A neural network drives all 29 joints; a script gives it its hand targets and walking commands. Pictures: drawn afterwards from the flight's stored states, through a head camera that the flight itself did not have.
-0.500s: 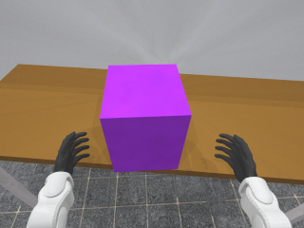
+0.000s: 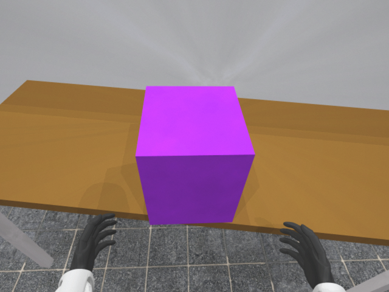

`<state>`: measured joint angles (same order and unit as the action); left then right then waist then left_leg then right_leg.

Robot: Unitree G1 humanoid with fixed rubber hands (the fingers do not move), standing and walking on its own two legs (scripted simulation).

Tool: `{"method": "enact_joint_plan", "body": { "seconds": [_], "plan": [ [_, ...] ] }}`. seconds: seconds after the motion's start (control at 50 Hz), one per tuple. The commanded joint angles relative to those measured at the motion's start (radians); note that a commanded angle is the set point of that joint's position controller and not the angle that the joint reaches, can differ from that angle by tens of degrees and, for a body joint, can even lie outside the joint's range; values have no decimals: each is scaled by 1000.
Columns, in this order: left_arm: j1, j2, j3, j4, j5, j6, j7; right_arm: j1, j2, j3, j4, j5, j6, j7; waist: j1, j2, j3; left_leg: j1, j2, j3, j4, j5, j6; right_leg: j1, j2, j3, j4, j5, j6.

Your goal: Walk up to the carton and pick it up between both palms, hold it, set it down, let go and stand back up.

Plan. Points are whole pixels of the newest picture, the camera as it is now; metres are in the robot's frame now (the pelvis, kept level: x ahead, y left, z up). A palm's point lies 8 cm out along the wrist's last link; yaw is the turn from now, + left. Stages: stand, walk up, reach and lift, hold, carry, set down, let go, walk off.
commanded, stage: set down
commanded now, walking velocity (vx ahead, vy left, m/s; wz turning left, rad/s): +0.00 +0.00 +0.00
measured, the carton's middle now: (191, 157) +0.41 +0.05 +0.05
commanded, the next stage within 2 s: let go in 1.08 s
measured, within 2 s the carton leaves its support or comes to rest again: neither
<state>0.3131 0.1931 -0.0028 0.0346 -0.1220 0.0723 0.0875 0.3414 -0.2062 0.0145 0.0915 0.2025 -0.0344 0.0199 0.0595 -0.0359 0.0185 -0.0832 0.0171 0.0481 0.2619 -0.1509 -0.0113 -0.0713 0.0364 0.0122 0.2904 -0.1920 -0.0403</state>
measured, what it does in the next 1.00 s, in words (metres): stands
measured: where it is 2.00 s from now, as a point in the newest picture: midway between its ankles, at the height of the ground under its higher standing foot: outside the picture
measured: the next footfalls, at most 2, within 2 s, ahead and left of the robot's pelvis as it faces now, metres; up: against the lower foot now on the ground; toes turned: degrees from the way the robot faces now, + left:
none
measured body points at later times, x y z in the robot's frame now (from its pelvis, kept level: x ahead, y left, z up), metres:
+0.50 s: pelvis +0.01 +0.01 +0.00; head +0.01 +0.02 +0.45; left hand +0.18 +0.24 -0.05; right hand +0.19 -0.20 -0.05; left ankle -0.01 +0.13 -0.75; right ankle -0.02 -0.09 -0.75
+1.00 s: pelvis +0.00 +0.01 +0.00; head +0.00 +0.02 +0.45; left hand +0.17 +0.24 -0.09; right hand +0.16 -0.21 -0.09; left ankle -0.01 +0.13 -0.75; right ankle -0.02 -0.09 -0.75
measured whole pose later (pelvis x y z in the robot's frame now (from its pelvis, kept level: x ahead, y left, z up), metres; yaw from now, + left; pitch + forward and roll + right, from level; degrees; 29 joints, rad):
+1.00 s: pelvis +0.00 +0.01 +0.00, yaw +0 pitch -3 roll +0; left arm 0.18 0.22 0.00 0.54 -0.01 0.10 0.00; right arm 0.18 -0.18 -0.02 0.72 -0.01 -0.19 0.02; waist 0.01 -0.03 0.06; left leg -0.10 0.01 0.05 0.35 -0.20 0.00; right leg -0.07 0.03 0.00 0.34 -0.22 -0.03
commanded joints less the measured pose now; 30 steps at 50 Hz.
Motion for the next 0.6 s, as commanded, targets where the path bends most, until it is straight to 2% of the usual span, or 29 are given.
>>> {"method": "enact_joint_plan", "body": {
  "seconds": [0.0, 0.04, 0.16, 0.2, 0.28, 0.44, 0.58],
  "plan": [
    [-70, 79, 38, -147, 13, -42, -1, -69, -91, -45, -118, -7, -53, 5, 1, 30, -75, 174, -11, -13, 34, 264, 7, -146, -37, 33, -96, 80, 6],
    [-45, 73, 30, -111, 16, -41, -6, -47, -96, -46, -79, -13, -58, 10, -8, 30, -65, 190, -10, -14, 38, 282, 4, -149, -34, 29, -100, 90, 3],
    [-45, 69, 23, -37, 32, -51, -12, -58, -93, -54, 6, -44, -80, 25, -9, 37, -41, 186, -4, -12, 35, 271, 1, -164, -28, 12, -107, 60, -2],
    [-37, 73, 22, -9, 33, -57, -17, -54, -89, -51, 27, -56, -91, 25, -13, 23, -48, 184, -5, -9, 40, 276, 3, -150, -29, 12, -103, 86, 3],
    [-38, 79, 37, 29, 54, -71, -21, -66, -87, -47, 89, -68, -114, 23, -5, 31, -51, 180, -6, -4, 46, 293, -2, -132, -26, 4, -93, 108, 4],
    [-41, 86, 39, 153, 73, -89, -41, -79, -83, -44, 234, -100, -165, 16, -18, 36, -52, 178, -10, 1, 66, 313, -8, -125, -25, -4, -81, 156, 9],
    [-87, 97, 37, 232, 83, -79, -52, -124, -84, -49, 345, -129, -185, 16, -28, 45, -51, 169, -7, 3, 70, 270, -10, -142, -25, -15, -75, 108, 7]
  ]
}}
